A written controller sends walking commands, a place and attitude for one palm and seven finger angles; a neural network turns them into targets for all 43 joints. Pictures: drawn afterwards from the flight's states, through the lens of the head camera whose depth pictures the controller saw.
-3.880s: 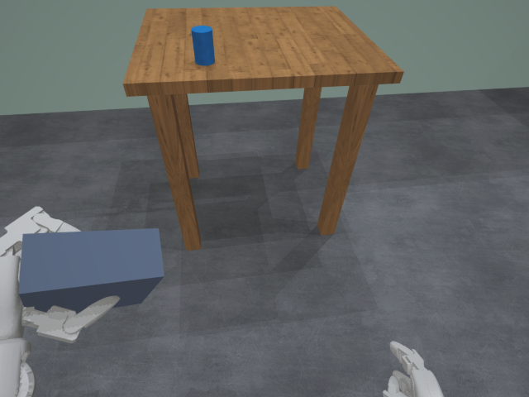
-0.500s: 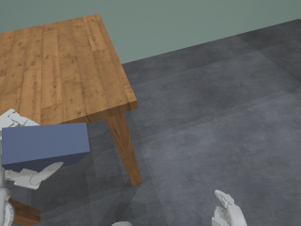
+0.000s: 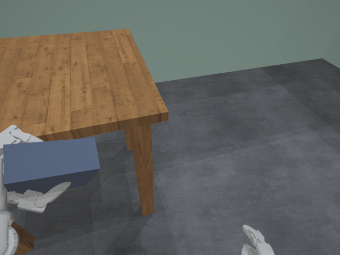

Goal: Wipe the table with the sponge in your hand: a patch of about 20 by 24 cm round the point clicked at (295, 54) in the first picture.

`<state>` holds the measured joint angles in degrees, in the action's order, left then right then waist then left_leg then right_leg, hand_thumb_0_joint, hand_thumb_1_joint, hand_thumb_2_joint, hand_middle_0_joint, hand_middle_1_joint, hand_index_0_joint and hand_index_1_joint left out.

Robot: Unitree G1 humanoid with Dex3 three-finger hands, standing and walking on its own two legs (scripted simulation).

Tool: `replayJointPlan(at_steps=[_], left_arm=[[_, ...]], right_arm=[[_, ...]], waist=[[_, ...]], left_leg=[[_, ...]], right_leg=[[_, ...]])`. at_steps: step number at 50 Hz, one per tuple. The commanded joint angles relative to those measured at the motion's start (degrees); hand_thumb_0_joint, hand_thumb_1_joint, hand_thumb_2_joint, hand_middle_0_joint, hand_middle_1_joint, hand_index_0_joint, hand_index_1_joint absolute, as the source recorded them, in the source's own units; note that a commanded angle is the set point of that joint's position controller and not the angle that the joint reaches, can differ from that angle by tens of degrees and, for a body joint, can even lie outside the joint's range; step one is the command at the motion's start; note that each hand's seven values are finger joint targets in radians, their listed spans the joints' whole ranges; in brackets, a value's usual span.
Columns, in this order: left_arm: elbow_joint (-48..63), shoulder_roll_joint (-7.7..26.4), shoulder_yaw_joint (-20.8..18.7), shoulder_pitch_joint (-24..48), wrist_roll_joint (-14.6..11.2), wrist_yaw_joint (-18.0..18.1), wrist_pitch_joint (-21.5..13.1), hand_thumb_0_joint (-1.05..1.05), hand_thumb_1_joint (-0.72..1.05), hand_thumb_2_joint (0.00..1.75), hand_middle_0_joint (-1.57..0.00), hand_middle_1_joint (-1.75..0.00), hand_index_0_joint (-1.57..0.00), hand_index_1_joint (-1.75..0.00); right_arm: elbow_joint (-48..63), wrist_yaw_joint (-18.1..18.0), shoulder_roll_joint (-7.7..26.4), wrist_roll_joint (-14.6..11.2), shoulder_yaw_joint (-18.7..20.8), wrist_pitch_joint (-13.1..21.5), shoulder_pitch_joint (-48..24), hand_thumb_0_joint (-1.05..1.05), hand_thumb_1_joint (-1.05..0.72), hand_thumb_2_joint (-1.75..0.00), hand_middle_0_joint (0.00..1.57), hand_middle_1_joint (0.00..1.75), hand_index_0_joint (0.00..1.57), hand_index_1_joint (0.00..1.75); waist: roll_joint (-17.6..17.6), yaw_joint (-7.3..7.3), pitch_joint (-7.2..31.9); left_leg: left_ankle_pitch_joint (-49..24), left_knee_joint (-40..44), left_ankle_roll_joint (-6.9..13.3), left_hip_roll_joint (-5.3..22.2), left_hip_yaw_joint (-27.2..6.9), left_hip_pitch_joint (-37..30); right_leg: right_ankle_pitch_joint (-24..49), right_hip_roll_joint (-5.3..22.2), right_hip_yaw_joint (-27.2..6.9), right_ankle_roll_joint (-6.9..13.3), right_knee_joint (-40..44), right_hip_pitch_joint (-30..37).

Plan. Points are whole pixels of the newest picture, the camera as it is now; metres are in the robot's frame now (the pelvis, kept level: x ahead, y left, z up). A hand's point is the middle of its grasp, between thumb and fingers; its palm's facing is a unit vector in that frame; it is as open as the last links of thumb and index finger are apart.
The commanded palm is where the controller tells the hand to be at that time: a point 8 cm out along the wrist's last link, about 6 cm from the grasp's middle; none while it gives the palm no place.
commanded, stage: come to a stop and stand still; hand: left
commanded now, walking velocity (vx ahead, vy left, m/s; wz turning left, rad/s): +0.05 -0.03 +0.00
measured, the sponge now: (66, 167) +0.22 +0.22 +0.15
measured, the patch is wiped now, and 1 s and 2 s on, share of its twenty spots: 0.00 0.00 0.00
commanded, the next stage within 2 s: look again from close up in 0.98 s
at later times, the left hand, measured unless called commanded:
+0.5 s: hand (46, 197) +0.17 +0.23 +0.15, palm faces +0.42 -0.82 -0.39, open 9.6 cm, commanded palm +0.11 +0.26 +0.18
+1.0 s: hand (47, 206) +0.15 +0.21 +0.16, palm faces +0.39 -0.83 -0.40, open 9.6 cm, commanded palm +0.10 +0.25 +0.18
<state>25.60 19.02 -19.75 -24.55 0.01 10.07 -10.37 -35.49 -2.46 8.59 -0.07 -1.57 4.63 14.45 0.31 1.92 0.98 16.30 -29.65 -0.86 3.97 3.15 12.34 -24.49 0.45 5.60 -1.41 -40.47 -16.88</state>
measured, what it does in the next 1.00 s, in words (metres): steps on the spot: right foot, then left foot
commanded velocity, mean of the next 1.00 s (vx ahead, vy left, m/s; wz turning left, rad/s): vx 0.00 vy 0.00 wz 0.00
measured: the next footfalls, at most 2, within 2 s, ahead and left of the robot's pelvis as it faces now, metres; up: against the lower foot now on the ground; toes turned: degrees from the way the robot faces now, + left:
right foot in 0.06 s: +0.02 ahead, -0.11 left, +0.00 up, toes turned -6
left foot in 0.34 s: +0.00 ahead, +0.09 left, +0.00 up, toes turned +0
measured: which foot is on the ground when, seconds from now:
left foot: down 0.00-0.10, up 0.12-0.32, down 0.34-1.00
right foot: up 0.00-0.04, down 0.06-1.00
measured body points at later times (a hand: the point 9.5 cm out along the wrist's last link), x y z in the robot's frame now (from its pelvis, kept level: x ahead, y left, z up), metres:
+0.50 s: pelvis -0.05 -0.02 +0.00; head -0.03 -0.01 +0.45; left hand +0.14 +0.27 +0.18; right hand +0.11 -0.27 -0.08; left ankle -0.02 +0.09 -0.74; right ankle -0.02 -0.11 -0.73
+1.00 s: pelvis -0.07 -0.02 +0.00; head -0.06 -0.02 +0.45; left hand +0.12 +0.26 +0.18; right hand +0.08 -0.25 -0.09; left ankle -0.04 +0.09 -0.74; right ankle -0.02 -0.11 -0.74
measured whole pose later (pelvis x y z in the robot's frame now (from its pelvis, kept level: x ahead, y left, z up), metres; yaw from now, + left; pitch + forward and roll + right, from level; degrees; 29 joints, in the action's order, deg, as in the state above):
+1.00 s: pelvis -0.07 -0.02 +0.00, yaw -1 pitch -1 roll +0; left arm 26.4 20.1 -18.7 -26.1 -0.3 9.6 -10.6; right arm -35.1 -3.3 11.3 0.3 -1.5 4.4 13.8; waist 0.4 0.4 -2.3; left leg 13.9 -29.8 0.0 1.2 2.1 14.8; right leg -10.4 -1.2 5.7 2.9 -27.6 -16.2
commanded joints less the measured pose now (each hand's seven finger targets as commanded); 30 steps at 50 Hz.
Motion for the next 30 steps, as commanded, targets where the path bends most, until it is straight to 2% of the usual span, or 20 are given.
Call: replayJointPlan(at_steps=[1,2,3,4,5,6,7,8,10,13,15,16,18,20,21,23,25,27,29,30], left_arm=[[14.5,9.1,-1.5,10.2,0.0,0.0,-3.0,0.0,0.1,1.3,-1.2,-1.6,-1.2,-1.6],[14.9,9.3,-1.8,9.6,0.0,0.0,-3.1,0.0,0.1,1.3,-1.2,-1.6,-1.2,-1.6],[13.8,10.7,-3.4,7.9,0.1,0.1,-3.2,0.0,0.1,1.3,-1.2,-1.6,-1.2,-1.6],[13.8,12.1,-4.8,6.8,-0.2,0.3,-3.1,0.0,0.1,1.3,-1.2,-1.6,-1.2,-1.6],[13.7,12.5,-5.7,6.3,-0.8,0.4,-2.8,0.0,0.1,1.3,-1.2,-1.6,-1.2,-1.6],[13.9,13.3,-7.3,4.0,-1.6,0.1,-2.2,0.0,0.1,1.3,-1.2,-1.6,-1.2,-1.6],[13.0,13.5,-8.3,0.3,-2.0,0.0,-2.1,0.0,0.1,1.3,-1.2,-1.6,-1.2,-1.6],[13.0,13.3,-8.9,-2.6,-2.2,0.0,-2.3,0.0,0.1,1.3,-1.2,-1.6,-1.2,-1.6],[13.0,13.0,-10.3,-7.1,-2.3,0.0,-2.5,0.0,0.1,1.3,-1.2,-1.6,-1.2,-1.6],[14.0,11.9,-9.9,-5.6,-2.2,0.2,-3.3,0.0,0.1,1.3,-1.2,-1.6,-1.2,-1.6],[15.6,11.2,-8.4,-3.4,-2.1,0.5,-3.5,0.0,0.1,1.3,-1.2,-1.6,-1.2,-1.6],[17.6,10.7,-7.0,-1.6,-2.1,0.4,-3.6,0.0,0.1,1.3,-1.2,-1.6,-1.2,-1.6],[18.4,11.0,-6.2,-0.9,-1.6,0.7,-4.1,0.0,0.1,1.3,-1.2,-1.6,-1.2,-1.6],[17.6,10.4,-4.6,0.8,-1.1,0.5,-4.2,0.0,0.1,1.3,-1.2,-1.6,-1.2,-1.6],[19.3,10.5,-4.2,4.3,-0.6,0.4,-4.7,0.0,0.1,1.3,-1.2,-1.6,-1.2,-1.6],[17.0,9.7,-3.4,4.8,0.0,0.5,-4.9,0.0,0.1,1.3,-1.2,-1.6,-1.2,-1.6],[16.0,9.5,-3.5,4.1,0.0,0.5,-4.6,0.0,0.1,1.3,-1.2,-1.6,-1.2,-1.6],[15.8,10.5,-4.8,2.8,-0.2,0.5,-4.5,0.0,0.1,1.3,-1.2,-1.6,-1.2,-1.6],[12.9,10.2,-5.4,0.4,-0.9,0.2,-3.9,0.0,0.1,1.3,-1.2,-1.6,-1.2,-1.6],[12.8,10.5,-5.6,-0.1,-1.4,0.1,-3.5,0.0,0.1,1.3,-1.2,-1.6,-1.2,-1.6]], right_arm=[[7.8,-0.7,10.7,-0.1,3.6,3.3,-6.3,0.0,-0.9,-0.9,0.2,0.3,0.2,0.3],[8.0,-0.5,10.2,-0.1,3.4,3.1,-6.5,0.0,-0.9,-0.9,0.2,0.3,0.2,0.3],[8.0,-0.4,9.5,0.0,3.2,2.7,-6.3,0.0,-0.9,-0.9,0.2,0.3,0.2,0.3],[8.4,-0.3,8.6,0.0,3.0,2.2,-5.7,0.0,-0.9,-0.9,0.2,0.3,0.2,0.3],[8.6,-0.2,7.8,-0.1,2.9,1.9,-5.6,0.0,-0.9,-0.9,0.2,0.3,0.2,0.3],[9.0,0.1,8.4,-0.5,3.7,1.6,-6.9,0.0,-0.9,-0.9,0.2,0.3,0.2,0.3],[9.3,-0.1,7.9,-0.5,3.5,0.9,-8.0,0.0,-0.9,-0.9,0.2,0.3,0.2,0.3],[9.6,-0.2,7.3,-0.4,2.8,0.3,-8.6,0.0,-0.9,-0.9,0.2,0.3,0.2,0.3],[10.1,-0.4,5.9,-0.2,1.7,-0.7,-9.4,0.0,-0.9,-0.9,0.2,0.3,0.2,0.3],[10.3,-0.9,6.6,-0.2,1.8,-1.1,-8.0,0.0,-0.9,-0.9,0.2,0.3,0.2,0.3],[9.9,-1.5,7.6,0.1,2.7,-0.7,-6.9,0.0,-0.9,-0.9,0.2,0.3,0.2,0.3],[10.2,-1.9,8.2,-0.1,3.3,-0.2,-7.1,0.0,-0.9,-0.9,0.2,0.3,0.2,0.3],[10.3,-2.2,10.4,-0.2,4.0,0.6,-6.8,0.0,-0.9,-0.9,0.2,0.3,0.2,0.3],[9.8,-2.1,9.7,0.2,3.2,1.2,-7.3,0.0,-0.9,-0.9,0.2,0.3,0.2,0.3],[9.5,-2.2,9.6,0.4,3.3,1.8,-7.6,0.0,-0.9,-0.9,0.2,0.3,0.2,0.3],[8.8,-2.0,10.1,0.3,3.6,2.8,-6.6,0.0,-0.9,-0.9,0.2,0.3,0.2,0.3],[9.0,-1.6,10.4,-0.2,4.0,3.3,-6.1,0.0,-0.9,-0.9,0.2,0.3,0.2,0.3],[9.3,-1.3,9.9,-0.1,3.9,3.2,-6.2,0.0,-0.9,-0.9,0.2,0.3,0.2,0.3],[9.5,-0.9,9.2,0.0,3.6,2.7,-5.9,0.0,-0.9,-0.9,0.2,0.3,0.2,0.3],[9.4,-0.8,8.9,0.0,3.7,2.2,-5.7,0.0,-0.9,-0.9,0.2,0.3,0.2,0.3]], waist=[[-13.1,-2.3,0.5],[-11.4,-2.29,1.9],[-7.2,-2.55,3.5],[-0.1,-3.13,5.1],[6.0,-3.23,5.4],[10.5,-1.95,5.7],[10.0,-1.27,3.7],[7.5,-1.15,3.1],[6.6,-1.23,3.1],[7.8,-1.77,5.2],[4.5,-2.34,6.5],[0.1,-2.42,6.2],[-8.3,-1.19,6.0],[-14.7,-1.56,3.0],[-15.3,-1.25,1.5],[-13.5,-1.19,0.4],[-11.3,-1.38,1.8],[-6.1,-1.7,3.5],[-0.1,-1.87,2.2],[2.6,-2.01,2.1]], left_leg=[[-11.3,7.3,5.5,10.3,-6.2,0.4],[-11.2,4.9,4.5,9.4,-6.1,1.9],[-9.3,1.1,3.3,7.9,-4.3,4.9],[-5.8,-4.5,1.5,4.5,-0.7,7.6],[2.7,-8.1,-0.3,-0.3,2.2,9.2],[10.1,-14.5,-1.0,-2.2,0.9,10.2],[11.3,-19.3,-0.6,-1.6,-1.4,11.7],[11.5,-19.9,-0.5,-0.9,-2.5,12.6],[9.0,-16.0,-0.6,-1.0,-1.4,12.2],[2.6,-5.2,-0.7,-1.5,0.7,8.0],[-3.8,2.5,-0.3,-2.0,1.0,1.1],[-7.8,5.9,0.2,-0.2,0.0,-3.2],[-18.6,7.8,3.2,8.0,-7.9,-4.1],[-18.5,11.7,5.8,12.3,-12.5,2.9],[-15.9,12.4,5.9,12.4,-11.7,5.4],[-11.1,11.7,5.8,11.5,-9.9,8.2],[-9.6,8.1,4.3,8.8,-7.0,7.1],[-3.8,4.9,2.2,5.2,-4.3,8.1],[6.3,1.1,0.8,0.9,-1.8,8.0],[6.4,-3.2,0.6,-0.5,-1.0,5.9]], right_leg=[[5.9,-0.5,1.9,-0.2,14.7,4.2],[9.6,0.4,0.8,0.3,18.3,8.1],[15.0,3.7,-3.0,1.9,18.8,11.8],[23.0,9.7,-9.3,4.3,18.6,13.5],[25.5,14.3,-14.4,6.8,19.8,12.1],[23.8,17.2,-18.7,9.4,22.2,10.5],[25.3,18.6,-19.6,10.8,23.2,9.5],[27.9,18.6,-17.8,11.1,22.9,9.6],[33.5,15.7,-13.4,10.1,21.0,10.1],[30.1,12.8,-9.7,8.4,19.4,11.3],[26.8,11.4,-9.8,6.2,17.9,9.4],[23.7,10.1,-9.5,4.9,16.2,6.7],[16.4,4.3,-6.7,1.6,12.5,4.8],[6.9,2.2,-4.1,0.5,7.2,5.6],[4.0,2.2,-4.1,0.7,5.5,5.9],[4.3,2.1,-3.9,0.7,7.4,7.9],[11.1,2.3,-3.9,0.7,12.8,9.6],[16.4,4.4,-7.4,1.6,15.5,10.6],[6.9,8.4,-13.8,3.6,21.4,5.0],[1.4,11.2,-17.7,4.9,25.1,1.6]])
